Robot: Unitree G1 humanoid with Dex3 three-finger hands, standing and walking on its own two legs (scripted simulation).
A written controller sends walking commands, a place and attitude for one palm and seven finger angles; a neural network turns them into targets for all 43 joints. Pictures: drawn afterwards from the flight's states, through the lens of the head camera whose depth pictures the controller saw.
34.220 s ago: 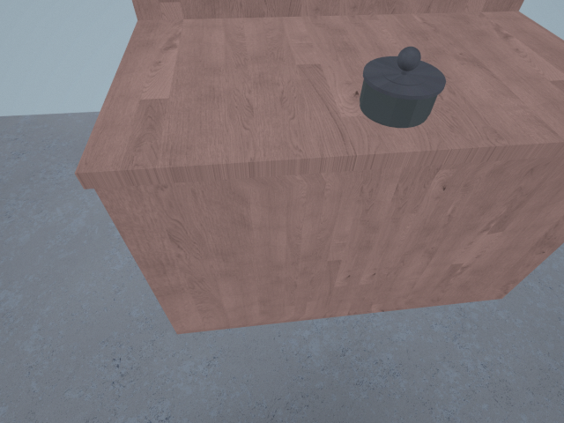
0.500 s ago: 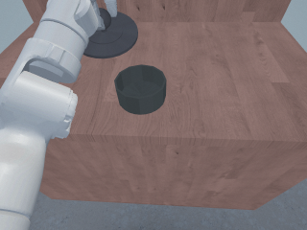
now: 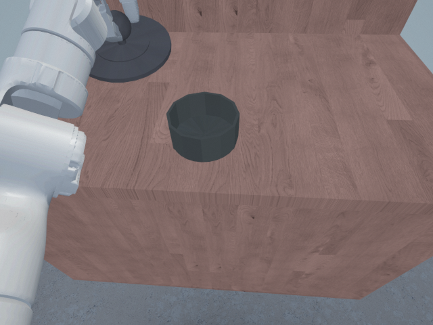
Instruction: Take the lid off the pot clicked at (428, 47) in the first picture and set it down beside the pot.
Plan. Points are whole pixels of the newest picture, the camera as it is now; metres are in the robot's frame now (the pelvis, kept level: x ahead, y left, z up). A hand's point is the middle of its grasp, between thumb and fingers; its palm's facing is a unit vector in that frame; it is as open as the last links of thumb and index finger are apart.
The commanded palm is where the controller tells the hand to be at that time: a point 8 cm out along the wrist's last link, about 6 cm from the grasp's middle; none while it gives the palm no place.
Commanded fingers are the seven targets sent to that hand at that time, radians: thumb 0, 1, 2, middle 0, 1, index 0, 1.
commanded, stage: move the lid sideways beside the pot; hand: left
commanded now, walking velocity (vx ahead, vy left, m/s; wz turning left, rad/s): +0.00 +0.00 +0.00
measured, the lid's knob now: (116, 26) +0.51 +0.16 +0.30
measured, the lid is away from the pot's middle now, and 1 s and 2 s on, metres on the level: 0.13 0.25 0.23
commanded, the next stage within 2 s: lower the lid onto the table in 1.04 s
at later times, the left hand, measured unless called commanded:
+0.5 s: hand (63, 23) +0.46 +0.21 +0.32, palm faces -0.16 -0.09 -0.98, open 7.5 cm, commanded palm +0.46 +0.21 +0.38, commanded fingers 0.00 0.70 0.95 -0.85 -1.11 -0.81 -1.06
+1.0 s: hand (33, 24) +0.48 +0.27 +0.31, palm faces -0.17 -0.09 -0.98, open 7.5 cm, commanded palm +0.48 +0.26 +0.38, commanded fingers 0.00 0.70 0.95 -0.85 -1.11 -0.81 -1.06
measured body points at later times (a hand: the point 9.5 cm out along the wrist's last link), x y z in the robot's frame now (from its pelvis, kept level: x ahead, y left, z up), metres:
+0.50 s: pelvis -0.01 +0.00 +0.00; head +0.02 -0.01 +0.45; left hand +0.47 +0.21 +0.38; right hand +0.07 -0.27 -0.13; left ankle -0.03 +0.06 -0.75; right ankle -0.02 -0.13 -0.75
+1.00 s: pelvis +0.01 +0.00 +0.00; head +0.06 +0.00 +0.45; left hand +0.49 +0.27 +0.37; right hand +0.06 -0.27 -0.13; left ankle -0.03 +0.06 -0.75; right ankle -0.02 -0.13 -0.75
